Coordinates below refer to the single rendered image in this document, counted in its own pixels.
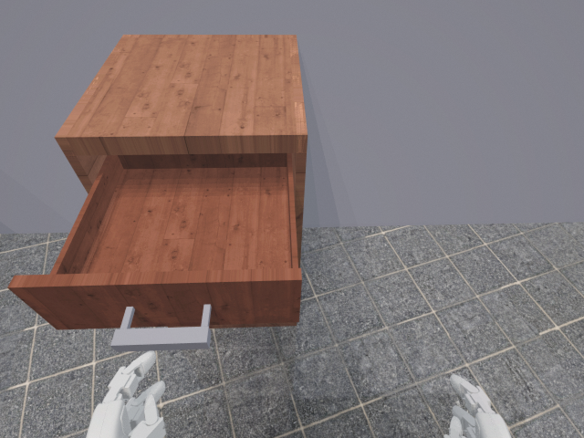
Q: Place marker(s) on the robot right hand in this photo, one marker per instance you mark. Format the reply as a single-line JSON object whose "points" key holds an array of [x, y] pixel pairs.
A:
{"points": [[486, 423]]}

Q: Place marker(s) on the cabinet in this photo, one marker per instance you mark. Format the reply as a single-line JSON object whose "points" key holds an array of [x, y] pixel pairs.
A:
{"points": [[193, 94]]}

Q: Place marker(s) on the robot left hand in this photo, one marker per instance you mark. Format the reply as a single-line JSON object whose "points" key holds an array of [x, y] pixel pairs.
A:
{"points": [[139, 418]]}

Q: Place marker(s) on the handle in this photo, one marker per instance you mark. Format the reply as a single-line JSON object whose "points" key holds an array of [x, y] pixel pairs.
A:
{"points": [[147, 339]]}

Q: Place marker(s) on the drawer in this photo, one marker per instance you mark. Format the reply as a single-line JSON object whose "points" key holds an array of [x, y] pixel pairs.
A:
{"points": [[169, 233]]}

